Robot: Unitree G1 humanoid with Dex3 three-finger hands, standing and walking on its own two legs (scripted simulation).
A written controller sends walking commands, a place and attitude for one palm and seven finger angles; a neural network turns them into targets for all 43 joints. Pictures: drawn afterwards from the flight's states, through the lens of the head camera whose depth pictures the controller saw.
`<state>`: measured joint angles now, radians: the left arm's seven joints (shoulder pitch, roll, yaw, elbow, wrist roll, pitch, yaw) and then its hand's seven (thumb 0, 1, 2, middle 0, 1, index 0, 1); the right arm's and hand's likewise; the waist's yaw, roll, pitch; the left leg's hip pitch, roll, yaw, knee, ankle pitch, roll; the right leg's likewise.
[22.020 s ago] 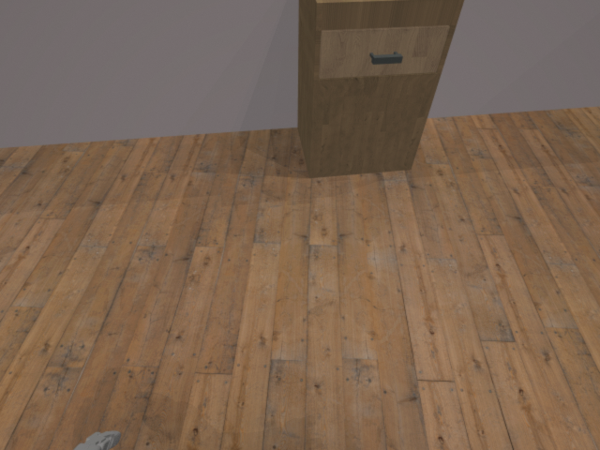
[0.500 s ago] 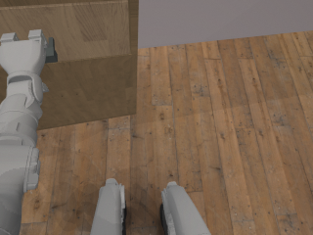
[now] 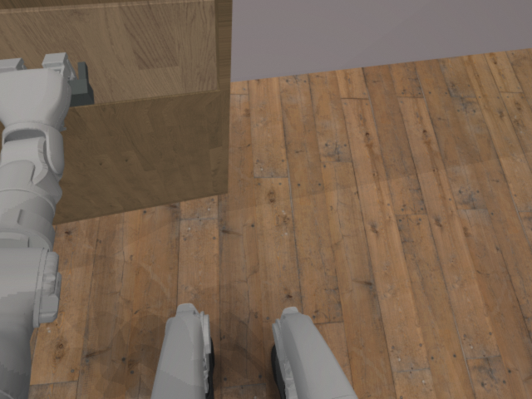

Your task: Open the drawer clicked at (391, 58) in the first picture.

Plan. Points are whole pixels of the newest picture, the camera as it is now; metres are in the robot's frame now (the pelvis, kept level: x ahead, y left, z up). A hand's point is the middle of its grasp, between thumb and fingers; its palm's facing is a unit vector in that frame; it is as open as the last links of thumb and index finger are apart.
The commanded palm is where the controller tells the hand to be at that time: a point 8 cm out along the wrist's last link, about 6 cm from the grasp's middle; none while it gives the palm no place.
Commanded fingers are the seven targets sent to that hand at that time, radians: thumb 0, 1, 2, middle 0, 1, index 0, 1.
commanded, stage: pull the drawer open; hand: left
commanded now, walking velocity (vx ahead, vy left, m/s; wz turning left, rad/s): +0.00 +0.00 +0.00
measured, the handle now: (46, 84) +0.57 +0.29 +0.01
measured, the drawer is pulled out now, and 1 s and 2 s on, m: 0.00 0.07 0.14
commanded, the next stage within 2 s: none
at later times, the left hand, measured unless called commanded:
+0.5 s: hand (54, 136) +0.50 +0.28 -0.01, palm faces -0.02 -0.02 -1.00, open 5.7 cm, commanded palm +0.47 +0.25 +0.04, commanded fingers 0.00 0.90 0.90 -0.40 -1.35 -0.40 -1.35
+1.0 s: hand (55, 164) +0.45 +0.27 -0.01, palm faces -0.02 -0.03 -1.00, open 5.7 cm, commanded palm +0.42 +0.26 +0.04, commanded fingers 0.00 0.90 0.90 -0.40 -1.35 -0.40 -1.35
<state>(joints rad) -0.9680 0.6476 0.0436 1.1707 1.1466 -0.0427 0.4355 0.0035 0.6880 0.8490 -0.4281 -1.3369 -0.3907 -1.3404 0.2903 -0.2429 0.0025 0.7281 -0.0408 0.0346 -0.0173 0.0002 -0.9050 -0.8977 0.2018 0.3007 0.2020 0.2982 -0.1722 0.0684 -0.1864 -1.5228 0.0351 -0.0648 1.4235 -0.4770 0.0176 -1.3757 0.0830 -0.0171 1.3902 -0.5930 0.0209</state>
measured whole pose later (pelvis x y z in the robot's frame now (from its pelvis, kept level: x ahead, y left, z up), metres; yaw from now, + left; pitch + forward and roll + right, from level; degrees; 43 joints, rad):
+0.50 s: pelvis +0.03 +0.00 +0.03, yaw +0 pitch +31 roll -4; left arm -0.71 0.52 0.06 1.01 1.11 -0.04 0.50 0.02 0.71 0.79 -0.35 -1.36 -0.39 -1.35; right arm 0.28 -0.23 -0.04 0.75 -0.05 0.07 0.00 0.00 -0.90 -0.90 0.20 0.30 0.20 0.30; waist -0.11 0.06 -0.20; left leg -1.35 0.04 -0.03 1.32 -0.51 0.02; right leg -1.21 0.08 0.02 1.28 -0.60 0.02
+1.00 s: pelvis +0.04 +0.00 +0.04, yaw +1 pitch +28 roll -3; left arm -0.54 0.44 0.04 0.93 1.12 -0.06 0.56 0.02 0.71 0.79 -0.34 -1.35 -0.39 -1.35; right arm 0.22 -0.23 -0.06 0.72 -0.05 0.08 -0.01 0.00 -0.91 -0.90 0.20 0.30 0.20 0.30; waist -0.07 0.05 -0.21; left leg -1.25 0.04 -0.02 1.27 -0.51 0.01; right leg -1.13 0.07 0.03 1.25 -0.61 0.01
